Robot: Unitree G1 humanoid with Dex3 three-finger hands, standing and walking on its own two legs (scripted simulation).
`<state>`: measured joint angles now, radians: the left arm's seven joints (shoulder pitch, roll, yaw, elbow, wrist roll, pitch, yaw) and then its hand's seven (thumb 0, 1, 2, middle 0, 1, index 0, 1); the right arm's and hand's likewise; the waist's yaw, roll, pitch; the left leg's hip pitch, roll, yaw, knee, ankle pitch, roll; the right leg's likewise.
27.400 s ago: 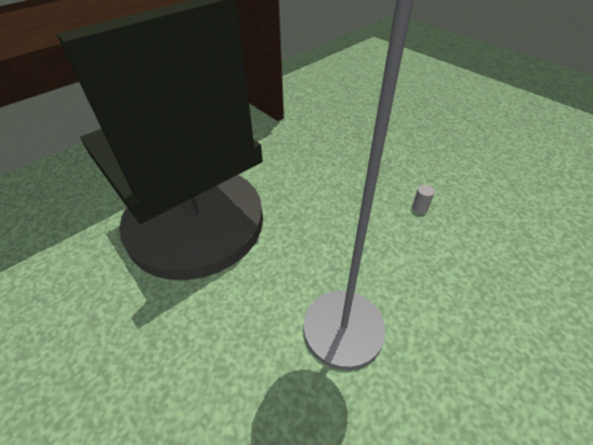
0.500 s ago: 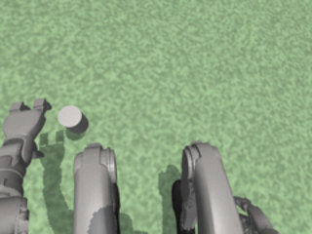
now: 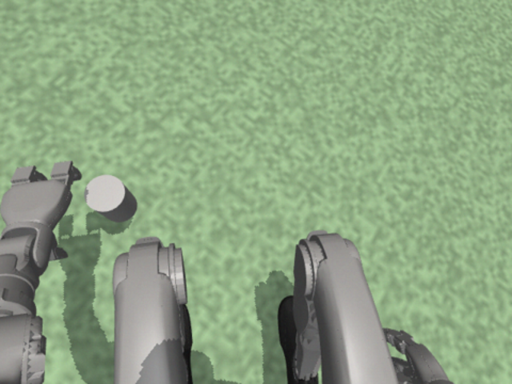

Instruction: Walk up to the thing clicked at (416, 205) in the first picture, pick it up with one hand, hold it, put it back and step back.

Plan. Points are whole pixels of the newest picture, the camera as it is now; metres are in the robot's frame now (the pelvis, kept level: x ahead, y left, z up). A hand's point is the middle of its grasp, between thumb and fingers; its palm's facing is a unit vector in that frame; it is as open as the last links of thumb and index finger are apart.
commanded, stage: approach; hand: left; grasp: from above
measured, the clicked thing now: (113, 200) +0.43 +0.29 -0.29
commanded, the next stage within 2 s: rest palm in 0.94 s
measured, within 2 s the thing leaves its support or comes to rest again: neither
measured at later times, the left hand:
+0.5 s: hand (108, 181) +0.44 +0.27 -0.18, palm faces -0.42 -0.08 -0.90, open 13.7 cm
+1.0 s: hand (89, 192) +0.41 +0.29 -0.17, palm faces -0.43 -0.08 -0.90, open 13.8 cm
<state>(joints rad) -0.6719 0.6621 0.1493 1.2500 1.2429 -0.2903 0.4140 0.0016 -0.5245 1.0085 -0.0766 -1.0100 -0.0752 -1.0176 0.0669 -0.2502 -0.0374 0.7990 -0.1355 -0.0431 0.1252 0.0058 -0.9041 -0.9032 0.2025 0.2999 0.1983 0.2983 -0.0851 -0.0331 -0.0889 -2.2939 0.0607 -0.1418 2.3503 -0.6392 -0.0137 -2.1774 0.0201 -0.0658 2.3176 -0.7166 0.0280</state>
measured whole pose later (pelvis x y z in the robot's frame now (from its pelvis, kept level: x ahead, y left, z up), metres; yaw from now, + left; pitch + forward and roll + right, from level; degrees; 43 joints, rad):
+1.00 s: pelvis +0.00 +0.00 +0.00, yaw +0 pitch +33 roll -7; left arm -0.88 0.62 0.03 1.44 1.25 -0.20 0.47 0.00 -0.49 0.99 -0.08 -1.07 -0.10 -1.05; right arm 0.06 -0.26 0.00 0.80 -0.15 -0.09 0.13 0.00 -0.91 -0.89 0.20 0.30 0.20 0.30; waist -0.15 -0.04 -0.09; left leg -2.32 0.06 -0.15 2.36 -0.64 -0.01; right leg -2.20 0.02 -0.07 2.33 -0.71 0.03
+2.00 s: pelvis +0.01 +0.00 -0.05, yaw -4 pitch +28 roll -9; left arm -0.85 0.77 0.19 1.63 1.26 -0.26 0.61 0.00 -0.45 0.98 -0.08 -1.03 -0.08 -1.02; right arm 0.06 -0.28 0.10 0.83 -0.27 -0.17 0.25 0.00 -0.90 -0.90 0.20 0.30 0.20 0.30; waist -0.23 -0.07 0.03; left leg -2.38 0.06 -0.23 2.54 -0.68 -0.04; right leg -2.25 0.06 -0.12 2.46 -0.72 0.03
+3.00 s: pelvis +0.00 +0.00 -0.05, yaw -5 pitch +28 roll -9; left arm -0.87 0.76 0.14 1.67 1.26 -0.25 0.64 0.00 -0.29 0.88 -0.47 -0.78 -0.26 -0.82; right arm 0.06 -0.28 0.14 0.83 -0.30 -0.20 0.28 0.00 -0.90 -0.90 0.20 0.30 0.20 0.30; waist -0.23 -0.07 0.03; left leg -2.37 0.05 -0.24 2.54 -0.67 -0.04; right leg -2.24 0.06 -0.13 2.45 -0.71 0.04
